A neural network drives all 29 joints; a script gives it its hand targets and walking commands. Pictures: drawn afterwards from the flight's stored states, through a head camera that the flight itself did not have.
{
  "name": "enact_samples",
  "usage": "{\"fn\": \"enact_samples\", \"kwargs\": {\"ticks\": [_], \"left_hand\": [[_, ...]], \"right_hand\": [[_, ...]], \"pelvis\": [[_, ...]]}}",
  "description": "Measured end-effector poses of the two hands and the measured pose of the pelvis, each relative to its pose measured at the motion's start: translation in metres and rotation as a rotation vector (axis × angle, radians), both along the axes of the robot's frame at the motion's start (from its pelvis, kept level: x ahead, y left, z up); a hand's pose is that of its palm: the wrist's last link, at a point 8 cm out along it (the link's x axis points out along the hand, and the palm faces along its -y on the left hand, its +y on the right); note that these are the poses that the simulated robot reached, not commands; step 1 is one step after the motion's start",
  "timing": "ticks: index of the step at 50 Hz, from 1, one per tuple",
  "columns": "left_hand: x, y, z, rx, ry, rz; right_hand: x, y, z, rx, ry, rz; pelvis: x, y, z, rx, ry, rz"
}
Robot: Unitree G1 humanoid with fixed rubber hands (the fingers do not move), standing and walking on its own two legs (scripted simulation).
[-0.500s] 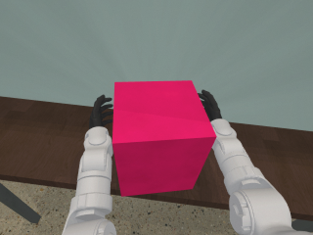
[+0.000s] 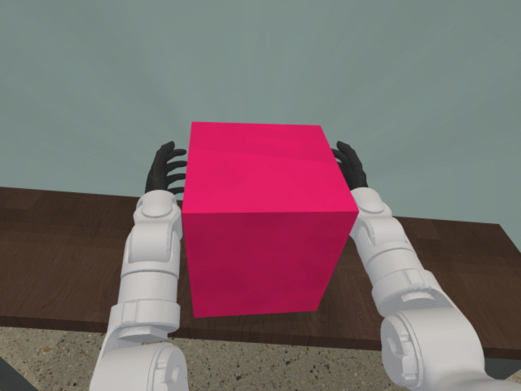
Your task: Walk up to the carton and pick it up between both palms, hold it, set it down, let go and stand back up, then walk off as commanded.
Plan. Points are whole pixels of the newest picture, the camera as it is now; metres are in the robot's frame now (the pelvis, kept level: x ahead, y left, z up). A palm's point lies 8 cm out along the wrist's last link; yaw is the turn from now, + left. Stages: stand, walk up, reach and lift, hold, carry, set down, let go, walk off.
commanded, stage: reach and lift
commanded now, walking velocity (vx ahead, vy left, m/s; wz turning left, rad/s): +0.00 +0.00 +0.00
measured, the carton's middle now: (257, 221) +0.38 +0.03 +0.10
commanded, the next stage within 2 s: hold in 1.76 s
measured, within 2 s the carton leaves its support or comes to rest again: neither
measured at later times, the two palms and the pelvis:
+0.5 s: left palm (159, 167) +0.37 +0.17 +0.20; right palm (363, 175) +0.39 -0.13 +0.20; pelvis +0.00 +0.01 +0.00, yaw +1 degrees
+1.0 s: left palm (157, 150) +0.37 +0.17 +0.23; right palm (373, 169) +0.37 -0.13 +0.23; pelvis -0.01 +0.02 +0.00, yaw +1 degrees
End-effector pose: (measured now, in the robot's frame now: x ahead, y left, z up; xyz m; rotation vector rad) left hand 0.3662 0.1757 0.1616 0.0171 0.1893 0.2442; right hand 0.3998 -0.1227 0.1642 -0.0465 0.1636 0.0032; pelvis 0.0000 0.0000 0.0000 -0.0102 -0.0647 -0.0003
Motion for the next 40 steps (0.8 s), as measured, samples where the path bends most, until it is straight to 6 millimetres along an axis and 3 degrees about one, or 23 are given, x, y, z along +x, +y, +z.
{"fn": "enact_samples", "kwargs": {"ticks": [40], "left_hand": [[0.005, -0.001, 0.061, 0.014, -0.067, -0.114]], "right_hand": [[-0.023, -0.003, 0.054, 0.032, -0.076, -0.108]], "pelvis": [[-0.003, 0.015, -0.001, -0.006, -0.078, 0.019]]}}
